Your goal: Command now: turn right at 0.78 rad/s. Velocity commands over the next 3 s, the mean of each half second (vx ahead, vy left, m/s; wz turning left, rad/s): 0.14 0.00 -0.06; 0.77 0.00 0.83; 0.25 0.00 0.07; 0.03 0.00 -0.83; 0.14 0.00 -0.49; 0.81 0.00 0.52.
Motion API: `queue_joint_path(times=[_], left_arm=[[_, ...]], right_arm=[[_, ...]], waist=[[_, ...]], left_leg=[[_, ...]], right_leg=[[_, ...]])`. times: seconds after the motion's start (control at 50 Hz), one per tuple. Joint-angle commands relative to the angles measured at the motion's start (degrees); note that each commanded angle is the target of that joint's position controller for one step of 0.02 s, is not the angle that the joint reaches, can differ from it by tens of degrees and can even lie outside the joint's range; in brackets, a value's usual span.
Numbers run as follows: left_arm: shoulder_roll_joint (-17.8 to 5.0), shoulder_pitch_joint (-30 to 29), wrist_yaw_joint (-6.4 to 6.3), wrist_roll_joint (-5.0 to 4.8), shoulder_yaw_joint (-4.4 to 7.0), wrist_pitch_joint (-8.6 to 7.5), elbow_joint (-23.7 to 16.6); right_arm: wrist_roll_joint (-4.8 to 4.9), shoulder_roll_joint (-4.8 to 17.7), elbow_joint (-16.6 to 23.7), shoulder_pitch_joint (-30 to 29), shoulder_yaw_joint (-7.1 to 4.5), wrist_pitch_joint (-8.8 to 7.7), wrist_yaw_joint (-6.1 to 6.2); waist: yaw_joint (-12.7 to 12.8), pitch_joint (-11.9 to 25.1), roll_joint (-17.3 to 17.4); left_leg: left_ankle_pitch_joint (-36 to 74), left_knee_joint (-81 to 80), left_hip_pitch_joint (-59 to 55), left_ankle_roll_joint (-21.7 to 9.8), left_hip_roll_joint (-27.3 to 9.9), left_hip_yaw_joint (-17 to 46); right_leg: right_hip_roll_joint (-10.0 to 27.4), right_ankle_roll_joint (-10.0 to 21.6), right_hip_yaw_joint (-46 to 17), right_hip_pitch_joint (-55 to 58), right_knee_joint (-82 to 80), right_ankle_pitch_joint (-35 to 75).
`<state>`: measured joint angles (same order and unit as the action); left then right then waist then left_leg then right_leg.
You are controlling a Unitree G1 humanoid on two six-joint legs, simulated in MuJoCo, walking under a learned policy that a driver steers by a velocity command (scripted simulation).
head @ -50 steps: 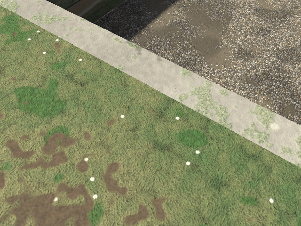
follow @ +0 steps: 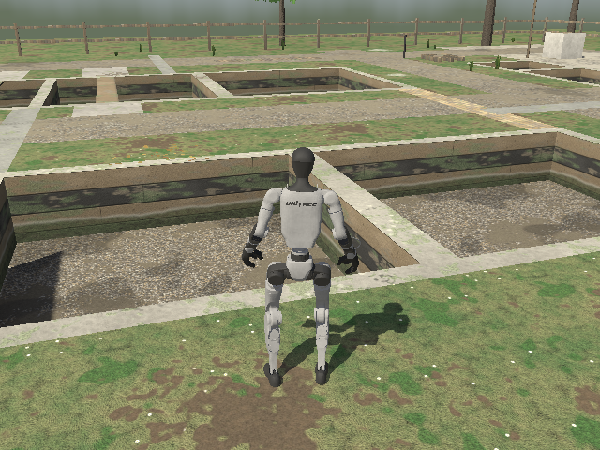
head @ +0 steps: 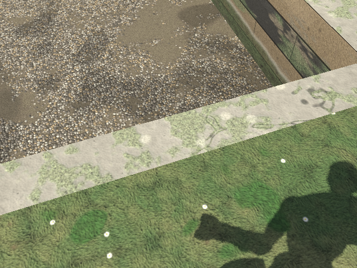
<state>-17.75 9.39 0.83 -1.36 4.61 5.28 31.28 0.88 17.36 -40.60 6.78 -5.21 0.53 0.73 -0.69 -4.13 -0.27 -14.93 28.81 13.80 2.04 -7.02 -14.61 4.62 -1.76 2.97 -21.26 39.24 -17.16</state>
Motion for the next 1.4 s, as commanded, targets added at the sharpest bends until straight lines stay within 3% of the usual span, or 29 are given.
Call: queue_joint_path(times=[0.02, 0.04, 0.06, 0.1, 0.14, 0.24, 0.3, 0.34, 0.4, 0.52, 0.54, 0.58, 0.62, 0.64, 0.66, 0.68, 0.74, 0.82, 0.96, 1.0, 1.02, 1.04, 1.06, 1.08, 1.1, 1.14, 1.26, 1.34, 1.4], left_arm=[[-10.32, 9.11, -0.90, 0.25, 4.36, -0.60, -1.14], [-17.22, 8.57, -1.89, 0.61, 5.12, -1.34, -2.75], [-14.58, 8.28, -1.18, 3.13, 4.45, -3.15, -3.96], [-10.74, 3.80, -1.16, 2.30, 2.94, -4.82, -2.11], [-7.84, -1.45, -1.94, 1.09, 1.40, -4.72, -2.45], [-1.29, -4.32, -2.47, 2.61, -1.50, -5.59, -0.03], [-4.89, -2.49, -2.10, 3.56, -0.48, -5.55, 2.69], [-10.71, 1.89, -1.90, 2.13, 1.72, -5.24, 4.03], [-9.63, 4.77, -2.12, 0.74, 1.85, -7.02, 6.11], [-8.58, 1.56, -1.17, 0.54, 2.73, -9.84, 6.56], [-8.24, 3.28, -0.51, 5.60, 2.12, -9.10, 7.37], [-9.04, 1.53, -0.05, 5.14, 2.37, -8.48, 7.62], [-8.62, 0.24, -0.11, 4.46, 1.97, -8.13, 7.55], [-5.93, -3.37, 0.07, 5.01, 0.93, -8.01, 6.01], [2.06, -9.17, 0.67, 5.52, -1.50, -8.32, 1.06], [-0.87, -12.15, 0.93, 6.13, -1.48, -9.12, -1.83], [-6.49, -4.52, 1.59, 5.88, -0.77, -10.23, 2.70], [-5.71, -6.91, 1.99, 4.89, -1.58, -7.30, 2.82], [-2.27, -16.37, 1.70, 3.22, -3.82, -8.07, -1.19], [-4.56, -6.96, 0.06, 3.56, -2.81, -8.62, 1.55], [-8.42, -2.13, -0.47, -0.79, 0.28, -11.96, 0.95], [-9.92, 8.27, -1.11, -0.29, 0.48, -12.64, 3.79], [-12.14, 13.49, -1.46, 1.86, 0.09, -12.92, 5.60], [-12.16, 14.16, -0.65, 2.84, 0.24, -12.70, 5.79], [-7.73, 7.38, -0.65, 2.22, -0.11, -11.71, 3.12], [-1.82, 1.40, -0.64, 2.14, -1.87, -10.54, 3.66], [-2.69, -1.75, 0.11, 1.95, -2.20, -11.35, 9.76], [-9.31, -1.28, -0.35, 0.34, 0.11, -8.36, 9.35], [-9.42, -2.49, -1.73, -0.79, 0.33, -5.94, 7.00]], right_arm=[[0.39, 5.35, 1.54, 2.37, -1.66, -1.02, -0.88], [-2.83, 2.29, 5.22, 1.41, -0.07, -1.10, -1.30], [-2.26, 5.50, 5.78, -4.00, -1.04, -1.18, -0.47], [-0.18, 6.31, 5.11, -5.15, -1.38, -0.48, 0.74], [-1.34, 6.95, 3.28, -1.72, -1.56, 0.28, 1.33], [-0.60, 2.36, 0.18, 3.53, 0.63, 0.67, 0.37], [-0.08, 4.19, 1.94, 0.78, 0.81, 1.08, -0.35], [1.28, 7.11, 3.53, 0.05, 0.31, 1.00, -0.67], [1.67, 6.19, 5.27, -2.51, 0.37, -0.12, -1.19], [1.97, 2.68, 5.29, -0.05, 1.13, -1.75, -2.74], [-3.07, 4.30, 5.60, -0.01, 0.77, -0.08, -4.95], [-2.56, 4.26, 5.25, 1.79, 0.42, 0.68, -6.30], [-2.48, 5.25, 1.37, 12.60, -0.29, 0.37, -5.64], [-2.58, 9.26, -3.54, 28.52, -1.86, -0.08, -4.29], [-2.18, 15.32, -2.41, 29.11, -2.02, -0.82, -3.20], [-1.92, 16.14, 1.34, 22.74, -2.06, -0.78, -2.53], [-1.85, 12.29, 2.12, 17.22, -1.13, -1.45, -1.44], [-1.19, 9.70, 1.26, 17.33, -0.24, -3.76, -1.61], [-0.14, 10.53, -2.57, 21.99, -1.04, -3.77, -0.54], [-0.23, 11.05, -2.88, 20.80, -0.84, -3.40, -0.07], [2.43, 7.86, -2.09, 19.86, -0.14, -2.88, 1.59], [1.11, 8.97, -0.29, 14.23, 0.26, -2.68, 1.81], [-2.13, 0.49, 2.34, 15.00, 2.53, -2.56, 1.74], [0.43, 0.14, 2.61, 30.31, 2.81, -3.03, 1.63], [0.92, 7.86, 0.23, 29.53, 1.39, -1.97, 1.82], [0.99, 8.07, 3.08, 16.43, 0.99, -0.90, 2.41], [-1.06, -0.76, 6.10, 11.20, 3.81, 1.00, 2.27], [-0.94, 2.39, 6.91, 4.86, 3.38, 1.33, 1.86], [-1.54, 3.77, 8.39, 2.33, 2.52, 1.42, 1.68]], waist=[[3.52, 10.36, -4.43], [0.85, 10.69, -23.41], [6.41, 17.27, -15.66], [3.66, 11.65, -8.27], [0.81, 10.42, -7.58], [-0.62, 11.62, -6.39], [2.08, 7.85, -8.92], [5.08, 5.64, -9.64], [5.78, -0.09, -7.38], [2.96, 2.44, -3.87], [2.74, 4.90, -3.76], [1.24, 3.75, -7.12], [-4.74, 5.39, -0.62], [-12.86, 8.92, 11.60], [-11.39, 5.55, 25.45], [-10.37, 4.67, 16.90], [-2.71, 2.07, 2.65], [-1.13, -2.06, 2.79], [-4.14, -1.51, 5.58], [-0.69, 4.30, 5.93], [5.07, 10.38, 5.28], [11.10, 17.50, 5.30], [8.09, 24.50, -8.49], [1.43, 37.89, -26.27], [2.46, 35.26, -13.67], [3.24, 16.96, -1.92], [-2.62, 8.71, -3.49], [-0.53, 10.33, -5.36], [-1.43, 7.16, -5.20]], left_leg=[[5.71, 13.32, 6.78, -2.16, -5.54, 2.45], [-24.64, 31.68, 26.72, 3.22, 2.22, 2.25], [-25.17, 41.50, 28.55, 3.36, 4.24, 13.34], [-14.83, 41.36, 28.61, 1.06, 2.44, 15.89], [-7.50, 40.37, 24.11, 1.73, 2.87, 15.68], [-0.38, 24.16, 12.87, 2.74, 1.91, 15.73], [-3.46, 17.59, 8.28, 2.30, 2.67, 13.91], [-7.50, 19.35, 14.34, 0.22, 3.36, 12.15], [-10.18, 21.11, 28.39, -3.48, 0.54, 15.90], [-7.79, 18.65, 24.94, -5.78, -2.20, 14.05], [-7.10, 13.97, 16.52, -5.78, 2.16, 9.02], [-4.78, 10.84, 6.96, -6.47, 4.72, 3.92], [-5.59, 7.95, -8.46, -8.39, 9.39, 2.08], [-15.91, 2.73, -21.17, -11.59, 6.65, 12.50], [-33.54, -11.97, -23.69, -16.93, -6.66, 46.32], [-35.69, -22.27, -23.05, -20.54, -11.39, 62.00], [-22.16, -17.84, -13.61, -18.11, -6.65, 45.63], [-8.99, -22.40, -5.43, -18.17, 0.22, 36.71], [37.38, -14.10, -8.82, -14.25, 2.42, 33.26], [55.62, -3.79, -10.12, -10.23, 3.72, 31.35], [49.95, 5.84, -8.71, -7.68, 1.96, 34.42], [47.31, 17.21, -6.19, -5.49, 4.02, 32.44], [-3.65, 36.66, 5.89, -1.92, 11.84, 28.84], [-25.16, 58.07, 16.79, -0.04, 18.69, 31.60], [-19.00, 61.59, 17.57, 1.13, 12.69, 30.21], [-15.54, 58.56, 21.69, 1.99, 7.90, 24.16], [-9.00, 27.07, 10.29, 0.50, 4.61, 21.70], [4.62, 13.88, 2.31, 0.74, 8.48, 18.50], [9.00, 5.26, -2.53, -1.78, 8.64, 18.91]], right_leg=[[0.71, 6.97, -7.43, 21.07, -16.44, 23.47], [16.17, 16.54, -28.51, 29.14, -13.12, 48.66], [19.64, 23.57, -31.31, 24.25, -16.12, 43.35], [12.98, 17.39, -21.16, 18.80, -17.61, 29.81], [9.83, 14.75, -16.61, 13.95, -17.60, 30.81], [6.53, 12.97, -8.50, 12.32, -18.43, 27.64], [8.51, 14.55, -8.78, 9.35, -19.81, 19.86], [12.41, 15.82, -15.56, 11.26, -25.99, -10.44], [18.35, 15.34, -24.66, 19.29, -30.97, -25.22], [15.63, 11.41, -10.45, 21.82, -32.27, -13.15], [13.17, 9.17, -3.69, 18.24, -31.80, -15.71], [10.90, 7.07, 2.51, 11.03, -28.64, -18.11], [7.60, 5.55, 8.85, 2.10, -11.89, -7.92], [3.44, 3.97, 13.01, -7.90, 15.24, 3.88], [-5.66, 1.30, 5.87, -31.29, 32.99, -17.58], [-5.09, 0.70, -5.26, -39.69, 37.92, -13.17], [1.52, 0.04, -5.91, -30.92, 29.21, -0.05], [0.32, -2.54, -3.14, -24.51, 18.54, 7.31], [-6.27, -0.39, -0.69, -11.34, -4.54, 17.85], [-10.02, 2.02, 0.08, 2.49, -6.48, 17.04], [-6.95, 2.85, -4.86, 12.39, -10.60, 25.46], [-3.40, 3.80, -4.86, 24.81, -10.97, 33.25], [9.23, 5.67, -16.91, 41.22, -4.35, 55.87], [24.35, 19.34, -45.24, 53.53, -7.98, 63.67], [21.36, 19.29, -41.59, 45.97, -11.24, 50.19], [14.86, 16.84, -24.79, 28.60, -12.57, 52.13], [8.02, 17.30, -12.22, 6.26, -18.91, 56.52], [5.51, 15.55, -12.48, 5.60, -16.22, 44.69], [4.98, 12.13, -19.68, 0.69, -15.42, 17.88]])
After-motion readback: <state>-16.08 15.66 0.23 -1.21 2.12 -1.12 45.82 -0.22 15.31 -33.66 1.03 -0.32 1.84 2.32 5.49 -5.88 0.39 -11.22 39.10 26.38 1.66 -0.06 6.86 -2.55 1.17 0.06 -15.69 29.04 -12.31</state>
